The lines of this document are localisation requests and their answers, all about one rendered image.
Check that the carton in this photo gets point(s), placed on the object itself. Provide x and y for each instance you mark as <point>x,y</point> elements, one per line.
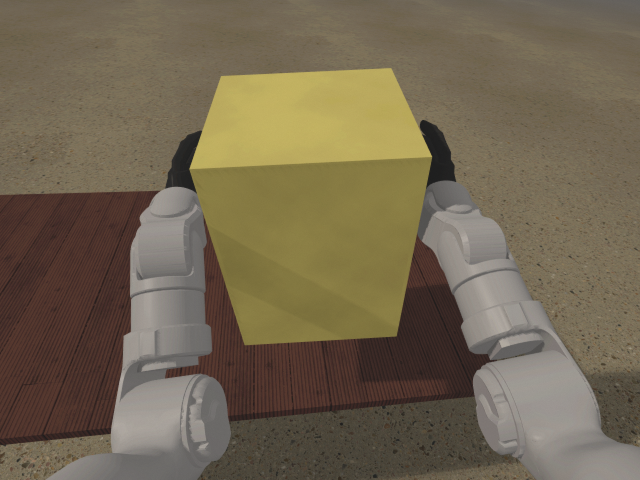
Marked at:
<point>312,186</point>

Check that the robot left forearm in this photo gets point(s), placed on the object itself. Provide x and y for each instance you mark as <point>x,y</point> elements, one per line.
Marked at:
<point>167,286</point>

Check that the table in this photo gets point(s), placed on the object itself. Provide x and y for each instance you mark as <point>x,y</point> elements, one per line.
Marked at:
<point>65,307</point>

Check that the robot left hand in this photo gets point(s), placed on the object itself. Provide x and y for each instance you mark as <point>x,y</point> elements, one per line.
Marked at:
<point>179,175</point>

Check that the robot left upper arm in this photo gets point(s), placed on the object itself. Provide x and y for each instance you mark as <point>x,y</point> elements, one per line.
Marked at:
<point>166,429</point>

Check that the robot right hand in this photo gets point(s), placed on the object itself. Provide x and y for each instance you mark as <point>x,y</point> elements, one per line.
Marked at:
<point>442,168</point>

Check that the robot right forearm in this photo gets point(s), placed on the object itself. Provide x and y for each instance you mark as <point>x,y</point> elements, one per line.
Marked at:
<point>499,316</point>

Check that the robot right upper arm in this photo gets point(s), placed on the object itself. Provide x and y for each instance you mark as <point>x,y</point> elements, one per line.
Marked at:
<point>538,408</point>

